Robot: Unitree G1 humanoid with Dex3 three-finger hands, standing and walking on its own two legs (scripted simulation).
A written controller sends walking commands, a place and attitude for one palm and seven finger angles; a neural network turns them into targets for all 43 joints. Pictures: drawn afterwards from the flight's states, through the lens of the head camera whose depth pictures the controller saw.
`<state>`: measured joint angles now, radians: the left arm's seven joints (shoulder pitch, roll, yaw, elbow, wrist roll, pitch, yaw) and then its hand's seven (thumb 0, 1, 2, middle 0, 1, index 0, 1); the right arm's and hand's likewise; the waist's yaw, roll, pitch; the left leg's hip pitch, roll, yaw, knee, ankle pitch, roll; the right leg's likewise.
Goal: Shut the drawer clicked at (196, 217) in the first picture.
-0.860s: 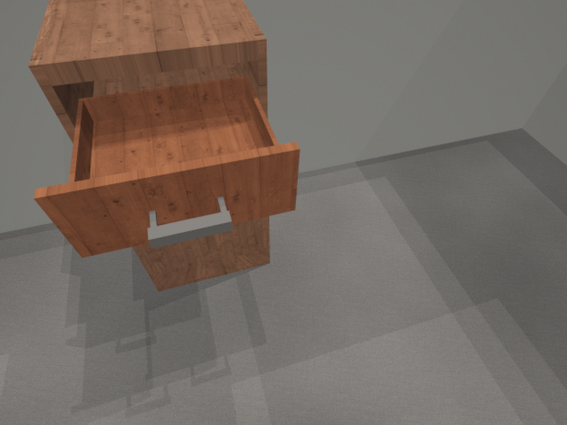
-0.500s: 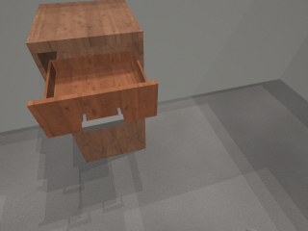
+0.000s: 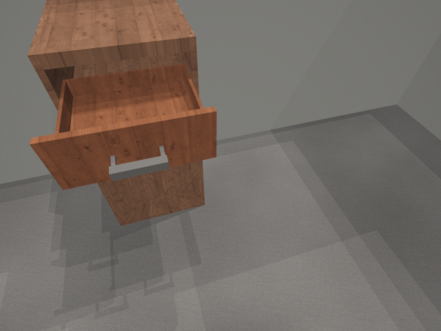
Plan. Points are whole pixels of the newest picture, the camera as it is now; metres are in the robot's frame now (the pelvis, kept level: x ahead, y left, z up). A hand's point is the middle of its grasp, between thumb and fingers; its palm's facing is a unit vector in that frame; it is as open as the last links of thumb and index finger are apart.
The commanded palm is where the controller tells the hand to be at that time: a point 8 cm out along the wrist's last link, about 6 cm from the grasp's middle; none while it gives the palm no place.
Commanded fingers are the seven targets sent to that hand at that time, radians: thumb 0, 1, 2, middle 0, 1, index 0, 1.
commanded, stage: stand and wait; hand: left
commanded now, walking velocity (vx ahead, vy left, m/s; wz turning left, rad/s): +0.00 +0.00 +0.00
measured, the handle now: (139, 160) +0.47 +0.22 +0.01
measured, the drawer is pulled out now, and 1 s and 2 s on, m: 0.30 0.30 0.30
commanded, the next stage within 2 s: look at it before walking up in 0.04 s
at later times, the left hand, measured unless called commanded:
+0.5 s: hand out of the picture +0.08 +0.25 -0.16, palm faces -0.04 -0.95 -0.32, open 7.4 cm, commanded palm none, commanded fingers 0.00 0.90 0.90 -0.20 -0.30 -0.20 -0.30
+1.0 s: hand out of the picture +0.07 +0.24 -0.17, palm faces +0.03 -0.95 -0.30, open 7.4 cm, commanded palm none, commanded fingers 0.00 0.90 0.90 -0.20 -0.30 -0.20 -0.30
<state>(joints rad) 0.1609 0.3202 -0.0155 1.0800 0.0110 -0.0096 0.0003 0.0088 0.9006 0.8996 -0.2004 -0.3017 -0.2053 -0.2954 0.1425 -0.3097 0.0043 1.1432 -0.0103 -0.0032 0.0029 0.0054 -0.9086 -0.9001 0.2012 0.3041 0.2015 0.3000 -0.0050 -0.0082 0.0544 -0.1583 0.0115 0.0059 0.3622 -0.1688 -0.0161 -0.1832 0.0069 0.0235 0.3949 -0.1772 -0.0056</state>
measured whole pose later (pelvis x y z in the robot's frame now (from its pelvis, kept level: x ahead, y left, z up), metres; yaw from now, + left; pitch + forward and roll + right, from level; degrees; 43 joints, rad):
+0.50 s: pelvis +0.01 +0.01 +0.00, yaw +0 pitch -2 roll +0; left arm 0.13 0.34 -0.01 1.08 0.01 -0.01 0.00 0.01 0.90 0.90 -0.20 -0.30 -0.20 -0.30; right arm 0.10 -0.32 0.00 1.13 -0.01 -0.02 0.00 0.00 -0.91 -0.90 0.20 0.30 0.20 0.30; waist 0.00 -0.02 0.04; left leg -0.15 0.00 0.01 0.35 -0.17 -0.01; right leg -0.17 0.00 0.03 0.37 -0.18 0.00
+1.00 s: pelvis +0.01 +0.01 +0.00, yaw +3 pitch -1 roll +0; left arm 0.14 0.30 0.00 1.04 0.01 0.02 0.02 0.01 0.90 0.90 -0.20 -0.30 -0.20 -0.30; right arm 0.11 -0.28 0.00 1.09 -0.01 0.02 0.00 0.00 -0.91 -0.90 0.20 0.30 0.20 0.30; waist 0.00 -0.02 0.05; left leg -0.21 -0.02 -0.03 0.44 -0.21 0.00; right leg -0.20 -0.02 -0.02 0.45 -0.22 0.01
